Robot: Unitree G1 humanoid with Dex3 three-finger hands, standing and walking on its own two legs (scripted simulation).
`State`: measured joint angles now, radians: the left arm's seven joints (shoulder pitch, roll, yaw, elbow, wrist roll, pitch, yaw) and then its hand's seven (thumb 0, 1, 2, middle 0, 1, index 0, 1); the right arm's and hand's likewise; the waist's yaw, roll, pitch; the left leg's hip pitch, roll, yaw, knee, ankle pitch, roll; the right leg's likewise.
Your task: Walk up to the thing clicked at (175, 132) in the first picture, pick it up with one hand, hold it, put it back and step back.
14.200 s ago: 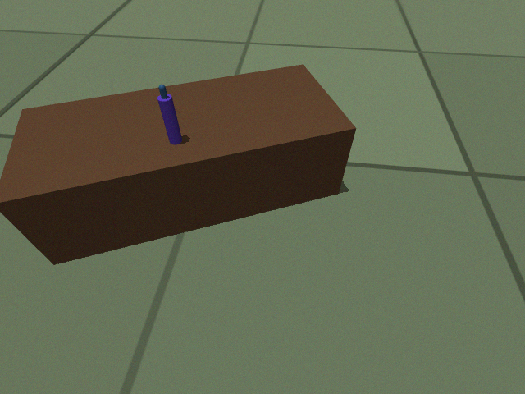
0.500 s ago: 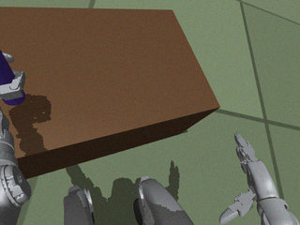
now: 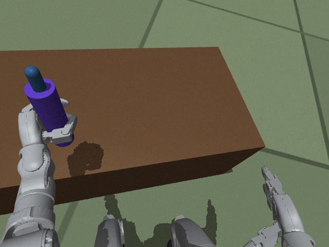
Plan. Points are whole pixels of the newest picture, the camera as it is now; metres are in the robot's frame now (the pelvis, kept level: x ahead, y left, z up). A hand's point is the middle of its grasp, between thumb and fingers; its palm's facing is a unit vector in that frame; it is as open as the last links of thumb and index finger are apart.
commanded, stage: lift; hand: left
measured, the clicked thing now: (51, 111) +0.44 +0.21 +0.04
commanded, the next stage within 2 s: hold in 0.74 s
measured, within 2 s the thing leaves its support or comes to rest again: neither
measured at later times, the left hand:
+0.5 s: hand (62, 138) +0.36 +0.18 +0.05, palm faces +0.19 -0.98 -0.02, open 6.9 cm
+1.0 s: hand (60, 141) +0.34 +0.18 +0.07, palm faces +0.21 -0.98 -0.01, open 6.9 cm
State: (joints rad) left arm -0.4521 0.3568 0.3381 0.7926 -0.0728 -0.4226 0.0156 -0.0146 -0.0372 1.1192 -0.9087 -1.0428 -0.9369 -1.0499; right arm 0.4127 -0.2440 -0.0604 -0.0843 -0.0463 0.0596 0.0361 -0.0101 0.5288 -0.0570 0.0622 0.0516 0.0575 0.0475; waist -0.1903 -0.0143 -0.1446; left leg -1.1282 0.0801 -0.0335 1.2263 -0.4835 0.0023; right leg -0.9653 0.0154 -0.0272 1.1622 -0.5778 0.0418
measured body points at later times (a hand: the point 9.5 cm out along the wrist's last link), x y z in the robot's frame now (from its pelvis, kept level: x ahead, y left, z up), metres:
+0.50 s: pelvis +0.00 -0.01 +0.03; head +0.08 +0.02 +0.47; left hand +0.35 +0.23 +0.05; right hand +0.16 -0.27 +0.04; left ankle +0.05 +0.11 -0.64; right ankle -0.01 -0.15 -0.63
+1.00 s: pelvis +0.01 -0.01 +0.04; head +0.06 +0.01 +0.49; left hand +0.33 +0.23 +0.08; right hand +0.17 -0.27 +0.04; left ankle +0.05 +0.11 -0.64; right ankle -0.01 -0.15 -0.63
